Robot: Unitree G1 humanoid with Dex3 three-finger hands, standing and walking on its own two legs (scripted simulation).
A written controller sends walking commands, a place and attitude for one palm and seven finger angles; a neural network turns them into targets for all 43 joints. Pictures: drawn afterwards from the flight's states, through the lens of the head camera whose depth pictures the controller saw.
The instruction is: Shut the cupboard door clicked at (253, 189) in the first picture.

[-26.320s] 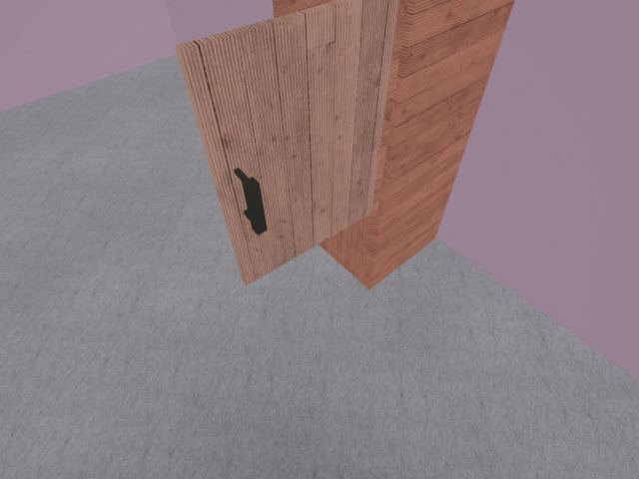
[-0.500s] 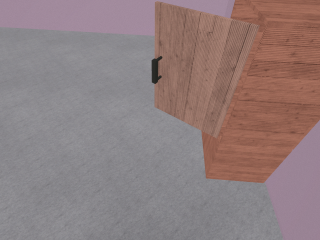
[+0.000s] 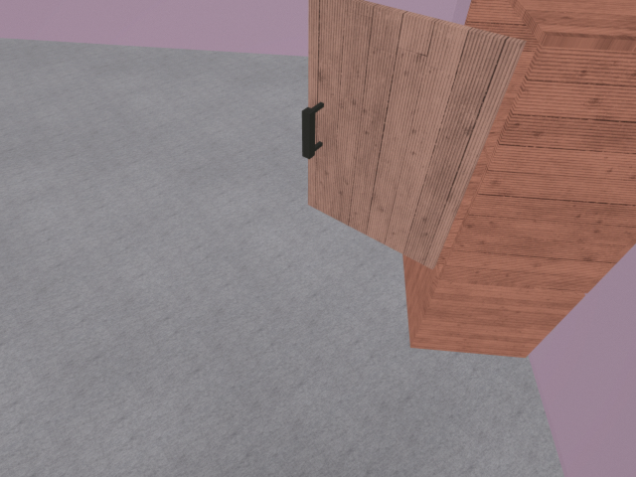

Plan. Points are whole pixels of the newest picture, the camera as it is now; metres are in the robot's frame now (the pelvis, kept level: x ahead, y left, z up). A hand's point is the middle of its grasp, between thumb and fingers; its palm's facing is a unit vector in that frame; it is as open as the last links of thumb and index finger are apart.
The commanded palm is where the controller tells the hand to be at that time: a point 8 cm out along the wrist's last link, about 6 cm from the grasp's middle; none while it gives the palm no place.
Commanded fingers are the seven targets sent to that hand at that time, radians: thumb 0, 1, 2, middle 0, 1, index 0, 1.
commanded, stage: look to check the result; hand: left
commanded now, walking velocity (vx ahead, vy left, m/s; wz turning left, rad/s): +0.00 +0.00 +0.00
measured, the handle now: (313, 130) +0.89 +0.05 -0.06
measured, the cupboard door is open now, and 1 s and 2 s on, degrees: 59 59 59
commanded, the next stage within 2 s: walk to a spot facing it in 0.20 s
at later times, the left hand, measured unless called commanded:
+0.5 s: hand out of the picture +0.06 +0.22 -0.17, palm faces +0.04 -0.96 -0.29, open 7.4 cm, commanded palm none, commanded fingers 0.00 0.90 0.90 -0.20 -0.30 -0.20 -0.30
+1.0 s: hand out of the picture +0.01 +0.24 -0.17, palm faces +0.33 -0.91 -0.25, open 7.4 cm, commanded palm none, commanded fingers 0.00 0.90 0.90 -0.20 -0.30 -0.20 -0.30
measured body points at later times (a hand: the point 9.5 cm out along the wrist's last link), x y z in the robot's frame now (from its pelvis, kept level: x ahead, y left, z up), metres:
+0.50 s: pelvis +0.01 -0.01 +0.00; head +0.03 +0.00 +0.45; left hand +0.06 +0.27 -0.15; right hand +0.07 -0.27 -0.15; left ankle +0.01 +0.10 -0.75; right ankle +0.01 -0.12 -0.75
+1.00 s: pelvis -0.01 +0.01 +0.00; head +0.04 +0.04 +0.44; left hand -0.01 +0.28 -0.15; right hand +0.10 -0.22 -0.15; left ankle +0.01 +0.11 -0.75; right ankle +0.04 -0.15 -0.69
